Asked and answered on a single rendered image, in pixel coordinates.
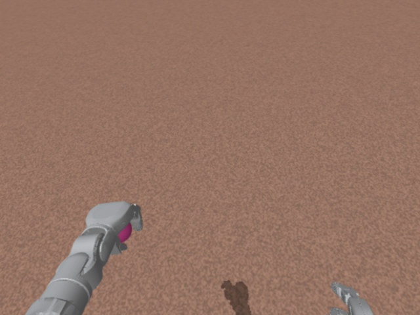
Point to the ball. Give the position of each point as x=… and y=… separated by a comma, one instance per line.
x=125, y=233

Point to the right robot hand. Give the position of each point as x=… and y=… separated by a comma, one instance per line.
x=356, y=305

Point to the left robot arm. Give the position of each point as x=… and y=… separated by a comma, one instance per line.
x=78, y=275

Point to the left robot hand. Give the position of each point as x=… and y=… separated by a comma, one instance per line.
x=117, y=215

